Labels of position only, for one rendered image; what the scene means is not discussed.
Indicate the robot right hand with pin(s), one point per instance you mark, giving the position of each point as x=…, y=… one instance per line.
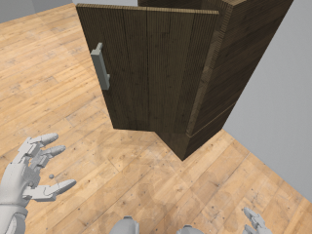
x=257, y=222

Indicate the left robot shin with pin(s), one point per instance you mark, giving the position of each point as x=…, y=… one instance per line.
x=127, y=217

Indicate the left robot forearm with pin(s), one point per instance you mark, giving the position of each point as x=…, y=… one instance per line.
x=12, y=219

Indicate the robot left hand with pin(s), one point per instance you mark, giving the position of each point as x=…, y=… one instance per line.
x=14, y=189

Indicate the handle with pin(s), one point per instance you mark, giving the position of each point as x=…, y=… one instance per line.
x=98, y=62

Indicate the robot left thigh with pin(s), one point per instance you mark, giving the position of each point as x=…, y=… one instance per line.
x=125, y=226

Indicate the cupboard door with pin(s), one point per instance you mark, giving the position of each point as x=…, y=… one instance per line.
x=155, y=58

